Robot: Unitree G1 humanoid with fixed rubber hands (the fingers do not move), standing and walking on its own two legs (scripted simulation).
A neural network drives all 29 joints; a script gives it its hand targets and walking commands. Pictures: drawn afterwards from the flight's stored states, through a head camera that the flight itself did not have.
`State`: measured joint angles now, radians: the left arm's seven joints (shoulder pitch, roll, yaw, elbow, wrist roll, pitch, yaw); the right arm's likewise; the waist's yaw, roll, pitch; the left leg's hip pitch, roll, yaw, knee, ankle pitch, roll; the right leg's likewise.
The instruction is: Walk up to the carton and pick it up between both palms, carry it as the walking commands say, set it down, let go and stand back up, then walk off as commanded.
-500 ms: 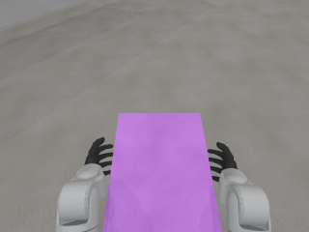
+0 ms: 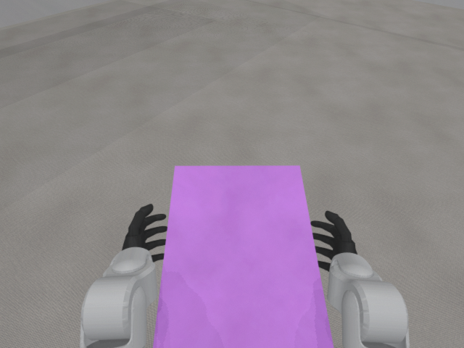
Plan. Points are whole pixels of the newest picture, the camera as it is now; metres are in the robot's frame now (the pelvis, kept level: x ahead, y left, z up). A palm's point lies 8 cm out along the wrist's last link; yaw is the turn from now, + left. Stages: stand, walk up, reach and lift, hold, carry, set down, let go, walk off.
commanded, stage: carry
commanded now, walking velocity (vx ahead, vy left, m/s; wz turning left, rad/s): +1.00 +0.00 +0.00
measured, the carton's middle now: (238, 265) +0.28 +0.01 +0.01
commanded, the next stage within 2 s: none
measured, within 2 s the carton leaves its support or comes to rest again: neither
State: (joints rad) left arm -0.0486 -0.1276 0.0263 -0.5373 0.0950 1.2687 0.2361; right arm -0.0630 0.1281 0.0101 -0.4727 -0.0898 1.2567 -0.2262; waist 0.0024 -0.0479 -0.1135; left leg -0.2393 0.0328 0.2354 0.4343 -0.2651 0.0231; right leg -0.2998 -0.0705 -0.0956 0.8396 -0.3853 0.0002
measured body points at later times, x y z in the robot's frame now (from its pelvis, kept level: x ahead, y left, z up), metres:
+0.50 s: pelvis +0.34 -0.06 +0.01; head +0.34 -0.06 +0.46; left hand +0.58 +0.12 +0.08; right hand +0.61 -0.18 +0.07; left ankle +0.27 +0.07 -0.64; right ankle +0.36 -0.14 -0.74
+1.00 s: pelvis +0.76 +0.00 +0.01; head +0.78 +0.01 +0.46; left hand +1.04 +0.13 +0.09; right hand +1.01 -0.17 +0.09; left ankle +0.69 +0.08 -0.74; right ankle +0.77 -0.16 -0.67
